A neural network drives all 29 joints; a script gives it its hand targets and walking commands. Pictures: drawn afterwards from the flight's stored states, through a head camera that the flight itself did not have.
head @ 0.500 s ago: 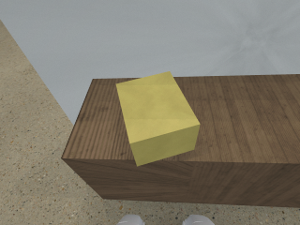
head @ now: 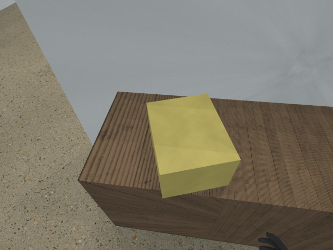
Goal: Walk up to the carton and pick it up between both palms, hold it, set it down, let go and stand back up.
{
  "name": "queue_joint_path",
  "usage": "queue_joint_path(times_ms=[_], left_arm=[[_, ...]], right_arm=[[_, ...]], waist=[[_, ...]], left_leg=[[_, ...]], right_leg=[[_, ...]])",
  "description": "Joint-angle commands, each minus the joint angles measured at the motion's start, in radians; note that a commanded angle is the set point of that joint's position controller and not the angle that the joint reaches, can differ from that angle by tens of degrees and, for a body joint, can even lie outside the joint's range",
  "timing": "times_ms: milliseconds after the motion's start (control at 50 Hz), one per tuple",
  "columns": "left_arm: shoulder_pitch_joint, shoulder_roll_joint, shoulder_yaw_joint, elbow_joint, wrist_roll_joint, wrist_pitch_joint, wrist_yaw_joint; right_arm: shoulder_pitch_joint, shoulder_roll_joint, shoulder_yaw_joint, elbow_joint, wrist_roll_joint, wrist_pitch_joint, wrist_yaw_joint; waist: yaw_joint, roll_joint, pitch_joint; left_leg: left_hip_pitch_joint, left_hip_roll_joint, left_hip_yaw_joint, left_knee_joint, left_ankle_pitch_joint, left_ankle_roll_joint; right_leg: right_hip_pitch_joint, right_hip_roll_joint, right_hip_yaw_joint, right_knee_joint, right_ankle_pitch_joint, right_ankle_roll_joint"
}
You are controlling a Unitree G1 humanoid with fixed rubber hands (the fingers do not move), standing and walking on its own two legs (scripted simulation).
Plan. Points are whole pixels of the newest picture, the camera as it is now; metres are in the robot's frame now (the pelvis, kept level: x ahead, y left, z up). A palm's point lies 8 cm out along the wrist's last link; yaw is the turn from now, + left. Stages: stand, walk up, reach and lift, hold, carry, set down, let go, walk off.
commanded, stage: walk up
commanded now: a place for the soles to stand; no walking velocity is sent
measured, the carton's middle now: (186, 143) +0.45 -0.02 -0.09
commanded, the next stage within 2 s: stand in 1.24 s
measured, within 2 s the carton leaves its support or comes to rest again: neither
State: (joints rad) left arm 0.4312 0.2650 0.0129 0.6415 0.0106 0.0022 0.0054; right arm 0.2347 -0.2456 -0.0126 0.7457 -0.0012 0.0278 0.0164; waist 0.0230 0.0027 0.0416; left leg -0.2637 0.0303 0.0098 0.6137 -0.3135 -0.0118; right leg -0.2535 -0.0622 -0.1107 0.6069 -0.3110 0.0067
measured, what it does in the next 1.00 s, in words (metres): stands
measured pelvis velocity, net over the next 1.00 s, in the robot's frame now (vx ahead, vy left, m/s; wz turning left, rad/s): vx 0.03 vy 0.03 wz -0.05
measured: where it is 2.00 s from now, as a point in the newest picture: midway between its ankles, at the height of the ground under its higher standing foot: outside the picture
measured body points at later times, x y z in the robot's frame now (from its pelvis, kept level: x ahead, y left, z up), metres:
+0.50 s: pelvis +0.03 +0.03 +0.00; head +0.04 +0.03 +0.45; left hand +0.12 +0.30 -0.11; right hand +0.12 -0.23 -0.12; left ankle +0.01 +0.13 -0.73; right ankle +0.01 -0.12 -0.73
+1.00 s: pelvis +0.03 +0.03 +0.00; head +0.04 +0.02 +0.45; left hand +0.11 +0.29 -0.11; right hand +0.11 -0.24 -0.12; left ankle +0.01 +0.13 -0.73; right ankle +0.01 -0.12 -0.73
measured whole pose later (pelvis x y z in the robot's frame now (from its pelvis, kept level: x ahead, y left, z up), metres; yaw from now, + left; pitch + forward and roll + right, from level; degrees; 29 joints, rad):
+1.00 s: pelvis +0.03 +0.03 +0.00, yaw -3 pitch -2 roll +0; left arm 0.38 0.27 0.01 0.68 0.01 0.00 0.02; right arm 0.27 -0.27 -0.01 0.74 -0.01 0.04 0.03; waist 0.00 0.02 0.05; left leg -0.21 0.01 0.07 0.59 -0.35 0.03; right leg -0.22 -0.09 -0.05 0.58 -0.33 0.05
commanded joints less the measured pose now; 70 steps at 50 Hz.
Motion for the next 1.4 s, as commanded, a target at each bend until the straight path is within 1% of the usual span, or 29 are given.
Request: queue_joint_path(times_ms=[0,20,60,120,140,200,260,300,380,400,440,460,520,620,640,700,820,900,940,960,980,1020,1040,1100,1120,1160,1240,1320,1380], left_arm=[[0.042,0.156,0.048,-0.087,0.007,-0.038,0.003],[0.037,0.162,0.054,-0.080,0.011,-0.037,0.008],[0.024,0.157,0.053,-0.081,0.013,-0.033,0.012],[0.040,0.145,0.047,-0.078,0.008,-0.037,0.012],[0.035,0.147,0.047,-0.077,0.010,-0.038,0.013],[0.012,0.133,0.045,-0.076,0.012,-0.032,0.014],[0.017,0.126,0.044,-0.078,0.006,-0.029,0.018],[0.021,0.140,0.049,-0.076,0.010,-0.029,0.020],[0.004,0.153,0.052,-0.071,0.007,-0.021,0.020],[-0.008,0.144,0.047,-0.069,0.011,-0.019,0.022],[-0.020,0.137,0.047,-0.074,0.010,-0.017,0.024],[-0.002,0.131,0.044,-0.069,0.006,-0.017,0.026],[-0.018,0.127,0.048,-0.069,0.008,-0.016,0.026],[-0.018,0.156,0.056,-0.062,0.007,-0.022,0.024],[-0.014,0.149,0.055,-0.056,0.010,-0.022,0.025],[-0.028,0.146,0.053,-0.057,0.009,-0.019,0.024],[-0.016,0.146,0.050,-0.045,0.007,-0.020,0.024],[-0.016,0.157,0.052,-0.044,0.007,-0.028,0.022],[-0.020,0.159,0.052,-0.046,0.010,-0.026,0.023],[-0.058,0.139,0.038,-0.038,-0.007,-0.020,0.012],[-0.045,0.117,0.030,-0.035,-0.005,-0.016,0.008],[-0.044,0.121,0.030,-0.023,-0.002,-0.015,0.005],[-0.028,0.124,0.027,-0.008,-0.001,-0.017,0.005],[-0.025,0.134,0.025,0.010,0.000,-0.025,0.004],[-0.031,0.145,0.027,0.013,-0.001,-0.029,0.005],[-0.045,0.147,0.027,0.020,-0.002,-0.030,0.005],[-0.049,0.130,0.020,0.034,-0.008,-0.026,0.003],[-0.049,0.133,0.022,0.052,-0.001,-0.028,0.003],[-0.068,0.132,0.024,0.064,-0.004,-0.029,0.002]], right_arm=[[0.004,-0.145,-0.033,-0.077,-0.005,-0.024,0.000],[0.010,-0.146,-0.038,-0.072,-0.012,-0.020,0.001],[0.013,-0.141,-0.041,-0.072,-0.010,-0.022,0.006],[0.017,-0.154,-0.038,-0.070,-0.009,-0.031,0.007],[0.025,-0.158,-0.038,-0.067,-0.009,-0.033,0.007],[0.024,-0.161,-0.038,-0.072,-0.002,-0.036,0.005],[0.020,-0.171,-0.041,-0.071,-0.003,-0.029,0.004],[0.017,-0.167,-0.036,-0.076,-0.007,-0.023,0.005],[0.029,-0.166,-0.041,-0.082,-0.013,-0.016,0.009],[0.037,-0.182,-0.045,-0.085,-0.009,-0.018,0.009],[0.054,-0.189,-0.047,-0.078,-0.001,-0.019,0.009],[0.035,-0.200,-0.051,-0.080,-0.002,-0.016,0.009],[0.034,-0.189,-0.043,-0.085,0.001,-0.009,0.010],[0.022,-0.175,-0.042,-0.091,-0.010,-0.008,0.012],[0.019,-0.179,-0.048,-0.096,-0.011,-0.007,0.012],[0.034,-0.177,-0.046,-0.096,-0.008,-0.007,0.015],[0.015,-0.175,-0.043,-0.104,-0.008,-0.006,0.015],[0.020,-0.167,-0.039,-0.099,-0.016,-0.009,0.014],[0.040,-0.171,-0.041,-0.095,-0.012,-0.009,0.014],[0.038,-0.149,-0.035,-0.091,0.005,-0.020,0.005],[0.028,-0.166,-0.037,-0.088,0.010,-0.025,0.001],[0.027,-0.173,-0.036,-0.085,0.011,-0.028,-0.004],[0.040,-0.176,-0.036,-0.081,0.010,-0.030,-0.005],[0.037,-0.157,-0.029,-0.074,0.005,-0.032,-0.008],[0.046,-0.153,-0.027,-0.071,0.003,-0.034,-0.007],[0.059,-0.144,-0.025,-0.068,0.001,-0.036,-0.008],[0.050,-0.143,-0.022,-0.055,0.004,-0.032,-0.012],[0.059,-0.150,-0.023,-0.052,0.004,-0.035,-0.012],[0.064,-0.147,-0.022,-0.039,0.003,-0.037,-0.014]], waist=[[-0.019,0.035,-0.010],[-0.021,0.013,-0.020],[-0.026,0.035,0.034],[-0.014,0.011,-0.012],[-0.021,0.007,-0.039],[-0.024,0.036,-0.056],[-0.020,0.040,-0.053],[-0.011,0.019,-0.060],[-0.022,-0.010,-0.040],[-0.029,0.019,-0.052],[-0.033,0.021,-0.049],[-0.024,0.044,-0.036],[-0.028,0.059,-0.029],[-0.024,-0.007,-0.011],[-0.023,0.021,-0.012],[-0.031,-0.010,0.000],[-0.025,0.036,-0.032],[-0.031,-0.050,-0.030],[-0.036,-0.011,-0.028],[-0.030,-0.035,-0.009],[-0.018,-0.001,-0.009],[-0.018,-0.010,0.029],[-0.018,0.015,-0.002],[-0.017,0.029,-0.004],[-0.023,0.028,-0.026],[-0.030,-0.026,-0.064],[-0.023,-0.001,-0.022],[-0.021,0.026,-0.004],[-0.025,-0.003,-0.003]], left_leg=[[-0.013,0.065,-0.094,-0.117,0.171,0.074],[-0.005,0.055,-0.085,-0.113,0.086,0.078],[-0.031,0.048,-0.082,-0.128,0.051,0.083],[-0.016,0.069,-0.090,-0.127,0.177,0.088],[-0.008,0.069,-0.091,-0.126,0.189,0.088],[-0.015,0.083,-0.111,-0.148,0.262,0.097],[0.017,0.078,-0.098,-0.122,0.368,0.104],[-0.008,0.066,-0.075,-0.100,0.330,0.099],[0.002,0.056,-0.064,-0.092,0.318,0.081],[0.010,0.068,-0.081,-0.109,0.327,0.086],[0.017,0.086,-0.091,-0.134,0.362,0.103],[0.015,0.089,-0.095,-0.133,0.342,0.117],[-0.027,0.085,-0.087,-0.153,0.270,0.113],[0.008,0.054,-0.047,-0.105,0.313,0.083],[0.016,0.051,-0.042,-0.102,0.308,0.081],[0.021,0.054,-0.042,-0.109,0.309,0.078],[0.012,0.068,-0.060,-0.150,0.182,0.099],[0.060,0.059,-0.035,-0.114,0.263,0.086],[0.042,0.053,-0.030,-0.123,0.220,0.077],[0.029,0.078,-0.064,-0.175,0.212,0.069],[0.018,0.092,-0.074,-0.198,0.192,0.072],[-0.010,0.095,-0.075,-0.212,0.196,0.073],[-0.001,0.095,-0.075,-0.221,0.163,0.073],[0.049,0.078,-0.031,-0.195,0.250,0.065],[0.080,0.074,-0.025,-0.186,0.288,0.062],[0.102,0.079,-0.023,-0.179,0.284,0.063],[0.082,0.078,-0.015,-0.197,0.185,0.059],[0.067,0.081,-0.006,-0.203,0.208,0.055],[0.050,0.078,-0.014,-0.204,0.181,0.053]], right_leg=[[0.008,-0.077,0.125,-0.151,0.099,-0.053],[-0.017,-0.079,0.137,-0.178,-0.015,-0.061],[-0.049,-0.090,0.141,-0.193,-0.053,-0.066],[0.014,-0.069,0.107,-0.158,0.079,-0.051],[0.030,-0.073,0.104,-0.144,0.095,-0.053],[0.060,-0.048,0.070,-0.086,0.158,-0.039],[0.059,-0.051,0.073,-0.069,0.215,-0.040],[0.086,-0.059,0.081,-0.087,0.230,-0.043],[0.058,-0.078,0.099,-0.081,0.253,-0.062],[0.062,-0.059,0.075,-0.056,0.239,-0.050],[0.063,-0.036,0.054,-0.030,0.211,-0.034],[0.056,-0.034,0.054,-0.037,0.206,-0.032],[0.082,-0.031,0.069,-0.042,0.177,-0.035],[0.058,-0.069,0.100,-0.087,0.252,-0.053],[0.051,-0.071,0.101,-0.084,0.252,-0.056],[0.036,-0.063,0.085,-0.072,0.247,-0.053],[0.051,-0.056,0.095,-0.085,0.150,-0.038],[0.033,-0.066,0.108,-0.118,0.225,-0.044],[0.039,-0.072,0.125,-0.105,0.209,-0.054],[0.028,-0.044,0.104,-0.097,0.211,-0.040],[0.041,-0.035,0.101,-0.089,0.199,-0.030],[0.043,-0.035,0.111,-0.113,0.199,-0.026],[0.059,-0.039,0.114,-0.121,0.175,-0.026],[0.050,-0.047,0.117,-0.135,0.255,-0.030],[0.055,-0.049,0.122,-0.134,0.285,-0.030],[0.070,-0.048,0.126,-0.141,0.287,-0.034],[0.030,-0.046,0.135,-0.168,0.209,-0.030],[0.045,-0.050,0.150,-0.164,0.253,-0.037],[0.055,-0.042,0.149,-0.179,0.234,-0.036]])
